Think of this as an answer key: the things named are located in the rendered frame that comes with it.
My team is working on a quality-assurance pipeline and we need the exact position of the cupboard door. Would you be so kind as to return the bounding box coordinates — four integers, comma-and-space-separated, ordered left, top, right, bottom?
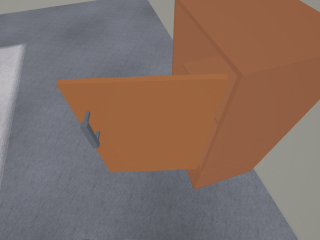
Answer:
56, 73, 228, 173

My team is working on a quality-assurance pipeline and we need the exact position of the handle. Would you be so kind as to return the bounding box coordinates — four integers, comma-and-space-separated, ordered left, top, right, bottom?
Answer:
80, 111, 100, 149

